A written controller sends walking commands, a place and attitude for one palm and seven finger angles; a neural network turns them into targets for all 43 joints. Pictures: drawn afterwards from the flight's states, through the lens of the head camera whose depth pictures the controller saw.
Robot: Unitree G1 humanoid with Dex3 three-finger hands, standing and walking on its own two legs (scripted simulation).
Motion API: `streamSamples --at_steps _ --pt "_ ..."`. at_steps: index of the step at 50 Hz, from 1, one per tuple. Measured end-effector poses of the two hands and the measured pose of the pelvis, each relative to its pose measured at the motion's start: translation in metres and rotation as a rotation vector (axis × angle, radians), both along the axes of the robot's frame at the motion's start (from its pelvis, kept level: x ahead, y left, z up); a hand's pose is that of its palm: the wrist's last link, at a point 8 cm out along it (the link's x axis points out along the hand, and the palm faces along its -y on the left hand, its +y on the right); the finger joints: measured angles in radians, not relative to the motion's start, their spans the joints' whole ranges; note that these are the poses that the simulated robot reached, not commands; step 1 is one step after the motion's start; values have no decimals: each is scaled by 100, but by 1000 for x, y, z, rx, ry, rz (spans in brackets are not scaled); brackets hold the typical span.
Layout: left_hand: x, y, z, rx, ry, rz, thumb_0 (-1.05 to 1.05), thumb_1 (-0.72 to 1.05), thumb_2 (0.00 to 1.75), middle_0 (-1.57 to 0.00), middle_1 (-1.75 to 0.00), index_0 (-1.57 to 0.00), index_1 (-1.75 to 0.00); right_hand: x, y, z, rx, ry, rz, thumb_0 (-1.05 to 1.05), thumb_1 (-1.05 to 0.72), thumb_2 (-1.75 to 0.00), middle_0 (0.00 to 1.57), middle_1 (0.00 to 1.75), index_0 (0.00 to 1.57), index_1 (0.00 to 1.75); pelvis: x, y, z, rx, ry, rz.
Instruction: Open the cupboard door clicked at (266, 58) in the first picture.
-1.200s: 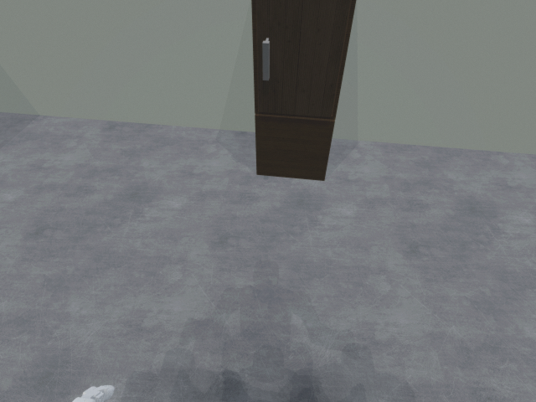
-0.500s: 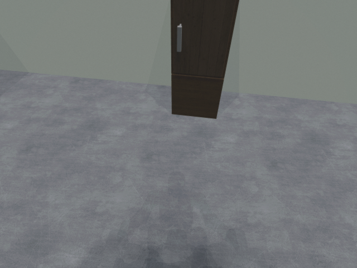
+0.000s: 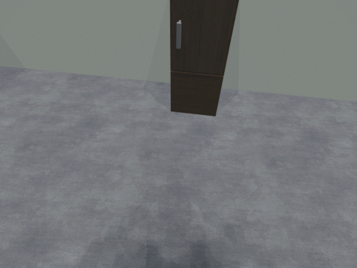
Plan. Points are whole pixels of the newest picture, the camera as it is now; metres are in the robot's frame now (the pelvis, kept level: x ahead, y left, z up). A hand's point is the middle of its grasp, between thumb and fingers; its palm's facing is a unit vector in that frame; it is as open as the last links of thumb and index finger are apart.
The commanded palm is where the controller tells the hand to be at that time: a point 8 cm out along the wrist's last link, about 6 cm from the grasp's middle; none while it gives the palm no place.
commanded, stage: look at it before walking up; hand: left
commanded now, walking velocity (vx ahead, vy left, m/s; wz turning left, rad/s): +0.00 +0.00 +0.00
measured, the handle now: (179, 34) +1.40 +0.08 -0.09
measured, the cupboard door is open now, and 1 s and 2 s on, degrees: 0 0 0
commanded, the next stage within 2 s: walk to a spot facing it in 0.24 s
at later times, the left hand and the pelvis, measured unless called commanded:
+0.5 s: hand out of the picture +0.07 +0.23 -0.17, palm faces -0.02 -0.96 -0.29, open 7.4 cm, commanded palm none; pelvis +0.03 +0.00 +0.00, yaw -1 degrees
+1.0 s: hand (137, 211) +0.32 +0.15 -0.19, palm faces -0.16 -0.97 -0.19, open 7.4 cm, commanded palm none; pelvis +0.20 -0.03 -0.03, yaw -7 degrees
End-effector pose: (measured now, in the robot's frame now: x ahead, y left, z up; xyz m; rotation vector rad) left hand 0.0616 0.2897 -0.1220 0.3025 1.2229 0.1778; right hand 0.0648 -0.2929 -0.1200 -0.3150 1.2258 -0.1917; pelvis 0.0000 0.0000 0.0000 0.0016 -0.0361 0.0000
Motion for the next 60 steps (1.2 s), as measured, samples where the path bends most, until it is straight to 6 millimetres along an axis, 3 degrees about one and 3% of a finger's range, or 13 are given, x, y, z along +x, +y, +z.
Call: streamSamples --at_steps 21,32,35,37,40,44,47,50,53,60 --pt "13 -1 1 7 -3 3 1 90 90 -20 -30 -20 -30 21 3 0 5 -18 7 1 -91 -90 20 30 21 30 13 0 0 0 5 -7" --pt "-16 -31 -41 -146 159 68 1 90 90 -20 -30 -20 -30 -5 53 -23 74 103 -75 1 -91 -90 20 30 20 30 62 15 -14 -18 24 -36" --pt "-12 -36 -47 -171 240 45 1 90 90 -20 -30 -20 -30 -16 70 -25 89 118 -140 1 -91 -90 20 30 21 30 80 20 -15 -9 28 -74" --pt "5 -40 -45 -176 261 18 1 90 90 -20 -30 -20 -30 -29 80 -23 100 148 -190 0 -91 -90 20 30 21 30 92 19 -13 -11 28 -82" --pt "49 -46 -41 -182 224 -11 1 90 90 -20 -30 -20 -30 -54 95 -18 126 253 -250 0 -91 -90 20 30 21 30 111 16 -9 -16 29 -83" --pt "131 -58 -36 -177 124 -62 1 91 90 -20 -30 -20 -30 -78 108 -11 166 410 -318 0 -91 -90 20 30 21 30 139 6 -10 -16 34 -100" --pt "197 -73 -36 -161 43 -113 1 91 90 -20 -30 -20 -30 -79 108 -12 194 496 -363 0 -91 -90 20 30 21 30 166 -6 -17 -15 34 -117" --pt "255 -90 -42 -138 -50 -147 1 91 90 -19 -30 -20 -30 -64 96 -24 213 541 -394 1 -91 -90 20 30 21 30 197 -25 -32 -7 23 -128" --pt "285 -102 -41 -131 -106 -129 1 91 90 -19 -30 -20 -30 -19 73 -36 207 492 -387 1 -91 -90 20 30 21 30 221 -38 -34 -15 5 -120" --pt "292 -112 -33 -137 -20 -73 0 93 90 -20 -30 -20 -30 166 20 -34 145 113 -268 1 -92 -90 20 30 20 30 275 -47 -14 -29 5 -106"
